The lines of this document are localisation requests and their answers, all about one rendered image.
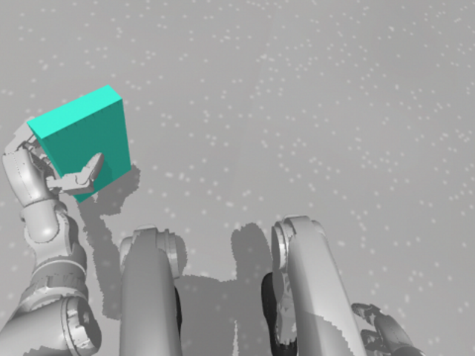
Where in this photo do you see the right robot foot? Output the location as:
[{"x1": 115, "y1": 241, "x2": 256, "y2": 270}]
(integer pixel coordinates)
[{"x1": 261, "y1": 272, "x2": 298, "y2": 356}]

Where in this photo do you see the carton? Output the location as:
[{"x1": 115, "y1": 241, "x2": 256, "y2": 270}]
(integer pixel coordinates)
[{"x1": 27, "y1": 85, "x2": 131, "y2": 203}]

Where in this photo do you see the right robot hand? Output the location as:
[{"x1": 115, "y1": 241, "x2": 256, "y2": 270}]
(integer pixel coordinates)
[{"x1": 351, "y1": 303, "x2": 414, "y2": 356}]

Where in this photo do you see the left robot arm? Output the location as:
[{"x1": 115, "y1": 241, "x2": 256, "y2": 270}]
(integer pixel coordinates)
[{"x1": 0, "y1": 198, "x2": 102, "y2": 356}]

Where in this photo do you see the left robot hand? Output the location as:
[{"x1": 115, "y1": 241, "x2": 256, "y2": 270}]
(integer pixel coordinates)
[{"x1": 1, "y1": 116, "x2": 105, "y2": 208}]

